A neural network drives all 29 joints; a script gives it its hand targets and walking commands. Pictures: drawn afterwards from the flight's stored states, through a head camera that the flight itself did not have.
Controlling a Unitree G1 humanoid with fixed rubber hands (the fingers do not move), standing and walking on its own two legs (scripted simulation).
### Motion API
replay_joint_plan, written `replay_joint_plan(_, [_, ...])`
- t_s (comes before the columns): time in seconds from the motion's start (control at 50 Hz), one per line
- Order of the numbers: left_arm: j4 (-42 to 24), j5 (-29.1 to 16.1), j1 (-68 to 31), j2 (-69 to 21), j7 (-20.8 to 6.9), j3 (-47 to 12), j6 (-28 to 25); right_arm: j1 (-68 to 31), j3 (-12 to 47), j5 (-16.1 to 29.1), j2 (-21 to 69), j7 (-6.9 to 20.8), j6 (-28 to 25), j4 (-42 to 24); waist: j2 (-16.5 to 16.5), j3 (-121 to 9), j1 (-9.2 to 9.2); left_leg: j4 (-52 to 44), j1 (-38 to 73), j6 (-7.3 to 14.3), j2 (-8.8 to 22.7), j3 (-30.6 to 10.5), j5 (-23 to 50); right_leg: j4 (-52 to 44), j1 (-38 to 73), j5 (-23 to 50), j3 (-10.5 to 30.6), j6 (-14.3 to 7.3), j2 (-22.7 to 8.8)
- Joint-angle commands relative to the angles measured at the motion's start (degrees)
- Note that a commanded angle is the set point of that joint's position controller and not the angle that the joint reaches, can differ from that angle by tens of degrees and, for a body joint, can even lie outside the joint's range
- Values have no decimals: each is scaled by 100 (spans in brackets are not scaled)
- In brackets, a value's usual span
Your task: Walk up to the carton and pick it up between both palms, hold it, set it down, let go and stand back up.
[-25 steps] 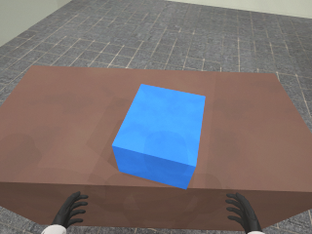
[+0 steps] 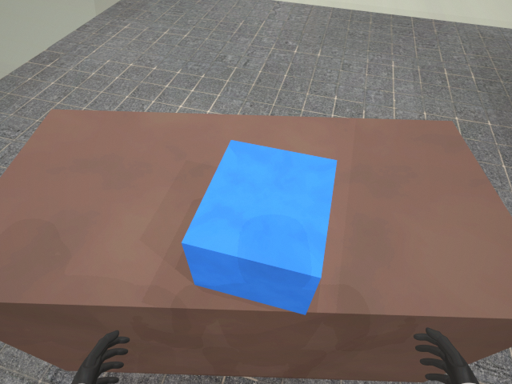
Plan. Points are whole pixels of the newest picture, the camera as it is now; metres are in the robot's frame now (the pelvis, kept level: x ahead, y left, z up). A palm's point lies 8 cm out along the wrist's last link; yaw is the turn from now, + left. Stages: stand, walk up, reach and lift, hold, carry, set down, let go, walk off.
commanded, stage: stand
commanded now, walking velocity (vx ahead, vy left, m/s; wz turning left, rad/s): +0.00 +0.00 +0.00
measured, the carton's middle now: (266, 222) +0.40 +0.00 -0.03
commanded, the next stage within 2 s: none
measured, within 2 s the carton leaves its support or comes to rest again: neither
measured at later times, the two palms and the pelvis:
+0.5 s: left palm out of the picture +0.10 +0.28 -0.10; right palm out of the picture +0.14 -0.29 -0.07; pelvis +0.00 +0.00 +0.00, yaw +0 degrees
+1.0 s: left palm out of the picture +0.09 +0.28 -0.11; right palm out of the picture +0.12 -0.30 -0.08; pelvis +0.00 +0.00 +0.00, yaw +0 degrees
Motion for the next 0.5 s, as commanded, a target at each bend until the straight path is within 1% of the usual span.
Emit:
replay_joint_plan(0.0, [-94, 2, -307, 1424, 21, 281, -222, -170, -123, -11, -853, -34, -69, 33, 206, -678, -144, -339, -287, 185, 443, -395, 1258, -118, 109, 1371, 597, -208, -575])
replay_joint_plan(0.02, [-9, -33, -108, 1335, -3, 249, -212, -358, -69, -32, -787, -28, -60, 0, 296, -811, -26, -242, -280, 247, 502, -371, 1544, -49, 136, 1399, 629, -236, -604])
replay_joint_plan(0.04, [-34, 19, -426, 1304, -3, 264, -254, -459, -167, -15, -1000, -56, -57, -110, -5, -342, -67, -350, -394, 215, 488, -478, 1308, -114, -99, 1108, 540, -243, -574])
replay_joint_plan(0.06, [-77, 63, -574, 1539, 26, 300, -211, -266, -141, 30, -980, -21, -5, 59, -334, -662, -101, -508, -270, 139, 432, -433, 1055, -90, -13, 719, 442, -185, -396])
replay_joint_plan(0.08, [-68, 39, -349, 1287, 35, 266, -245, -429, -172, -36, -1194, -32, -40, 86, 207, -366, 96, -281, -326, 154, 516, -440, 1040, -210, -198, 747, 621, -235, -558])
replay_joint_plan(0.1, [124, 14, -257, 1339, -17, 221, -268, -223, -131, -7, -1080, -36, -42, 151, 376, -495, -108, -371, -232, 197, 510, -529, 842, -196, -272, 469, 708, -278, -581])
replay_joint_plan(0.12, [158, 42, -490, 1354, -28, 221, -251, -438, -166, -17, -1178, -32, -36, 130, 115, -460, -50, -361, -361, 147, 471, -485, 948, -345, -15, 857, 582, -239, -510])
replay_joint_plan(0.14, [155, 15, -500, 1267, -27, 181, -278, -381, -119, -17, -986, -18, -3, 75, -56, -186, -104, -449, -480, 237, 536, -543, 926, -228, -222, 877, 593, -258, -564])
replay_joint_plan(0.16, [145, 24, -576, 1250, -10, 200, -313, -442, -82, 28, -886, 2, -43, 135, -11, -437, -61, -490, -549, 215, 540, -538, 826, -200, 189, 861, 612, -212, -522])
replay_joint_plan(0.18, [192, 28, -406, 1372, 1, 272, -250, -517, -89, -56, -925, 8, -35, 79, 387, -314, 9, -407, -423, 315, 519, -453, 886, -282, -25, 856, 732, -309, -596])
replay_joint_plan(0.2, [222, 22, -516, 1506, 1, 274, -273, -440, -6, 18, -745, 46, -29, 1, 44, -686, 5, -330, -254, 223, 467, -333, 1018, -278, 115, 945, 711, -308, -594])
replay_joint_plan(0.22, [217, 46, -531, 1363, -8, 227, -288, -345, -24, -23, -936, -16, -29, 114, 263, -497, -9, -399, -473, 230, 473, -389, 992, -306, 139, 1072, 799, -318, -661])
replay_joint_plan(0.24, [233, 31, -626, 1387, -2, 230, -295, -372, -6, 24, -885, 10, -27, 166, -119, -571, 3, -596, -366, 121, 439, -357, 1002, -365, 53, 888, 569, -202, -513])
replay_joint_plan(0.26, [231, 91, -548, 1317, 31, 221, -299, -385, -38, 31, -1019, 27, -50, 182, 240, -452, -49, -568, -351, 154, 518, -422, 910, -293, -62, 856, 625, -221, -513])
replay_joint_plan(0.28, [407, 22, -353, 1269, 21, 219, -249, -359, -49, 3, -1099, -82, -94, 233, 288, -246, -51, -551, -498, 200, 502, -522, 1023, -260, -64, 928, 676, -280, -549])
replay_joint_plan(0.3, [370, -10, -435, 1313, -22, 188, -258, -338, -29, -8, -1019, -44, -79, 160, 39, -177, -50, -574, -432, 191, 600, -485, 1103, -299, -168, 847, 671, -265, -581])
replay_joint_plan(0.32, [494, -56, -214, 1315, 1, 167, -240, -358, -3, -4, -1070, -47, -89, 206, 559, -217, -11, -534, -389, 192, 567, -505, 1018, -349, -60, 1045, 743, -319, -612])
replay_joint_plan(0.34, [436, -72, -386, 1476, 10, 241, -279, -254, 7, 39, -875, -38, -67, 210, -12, -402, -28, -550, -304, 206, 637, -559, 1313, -191, -16, 947, 647, -326, -578])
replay_joint_plan(0.36, [610, -14, -302, 1375, 26, 243, -256, -110, -1, 47, -928, -72, -96, 293, 400, -490, -101, -636, -218, 227, 577, -502, 1318, -172, 60, 974, 675, -322, -546])
replay_joint_plan(0.38, [479, -9, -422, 1294, 23, 170, -256, -377, -58, 65, -1088, -81, -108, 233, 498, -765, 27, -483, -113, 225, 575, -512, 1396, -262, 113, 1162, 659, -271, -513])
replay_joint_plan(0.4, [501, -19, -331, 1321, 16, 206, -238, -319, -53, 57, -1189, -108, -117, 292, 231, -567, 3, -477, -152, 226, 583, -577, 1484, -182, 193, 1126, 566, -300, -534])
replay_joint_plan(0.42, [504, 18, -471, 1408, 13, 209, -232, -380, -14, 65, -1042, -85, -61, 243, 42, -639, -30, -374, -47, 175, 605, -440, 1667, -182, -1, 1313, 608, -303, -525])
replay_joint_plan(0.44, [681, -21, -401, 1344, 6, 185, -233, -180, -2, 47, -901, -138, -60, 315, -76, -489, -170, -486, -94, 269, 651, -571, 1597, -163, -51, 1223, 631, -333, -593])
replay_joint_plan(0.46, [618, -41, -517, 1342, 5, 155, -263, -430, 34, 42, -1011, -105, -57, 263, 222, -524, -27, -514, -59, 223, 621, -476, 1376, -248, 4, 1163, 587, -224, -517])
replay_joint_plan(0.48, [647, -55, -359, 1223, 27, 157, -228, -377, -46, -20, -1163, -100, -56, 376, 277, -439, 35, -631, -154, 260, 612, -541, 1337, -172, 91, 1043, 594, -280, -532])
